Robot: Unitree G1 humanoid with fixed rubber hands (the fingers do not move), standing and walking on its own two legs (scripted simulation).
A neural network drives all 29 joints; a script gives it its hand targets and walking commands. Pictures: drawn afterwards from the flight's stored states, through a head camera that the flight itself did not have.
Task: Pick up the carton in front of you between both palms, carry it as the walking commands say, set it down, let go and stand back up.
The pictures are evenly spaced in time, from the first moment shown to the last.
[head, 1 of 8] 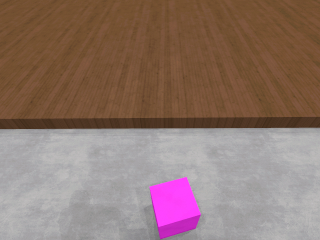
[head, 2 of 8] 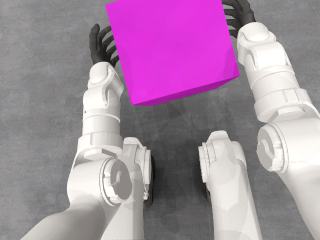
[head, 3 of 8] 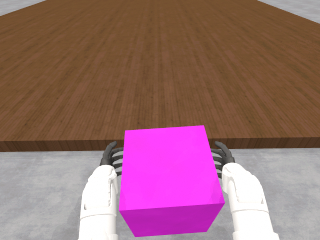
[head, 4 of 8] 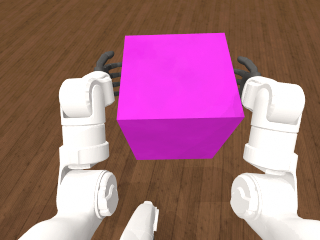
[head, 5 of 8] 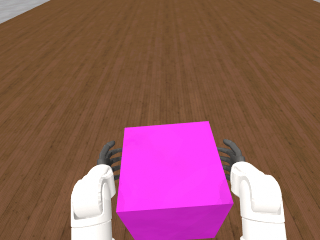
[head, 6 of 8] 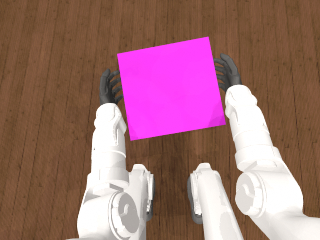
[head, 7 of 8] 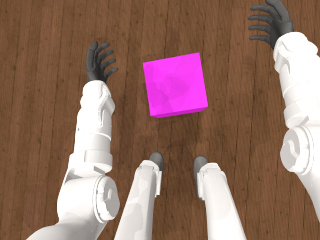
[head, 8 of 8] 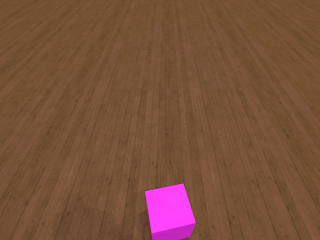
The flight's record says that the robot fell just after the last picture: no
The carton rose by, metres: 0.90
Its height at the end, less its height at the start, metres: +0.13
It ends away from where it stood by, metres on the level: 3.22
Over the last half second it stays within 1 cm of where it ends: yes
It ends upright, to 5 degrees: yes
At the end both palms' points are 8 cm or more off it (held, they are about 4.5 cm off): yes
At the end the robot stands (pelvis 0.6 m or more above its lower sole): yes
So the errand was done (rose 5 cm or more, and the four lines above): yes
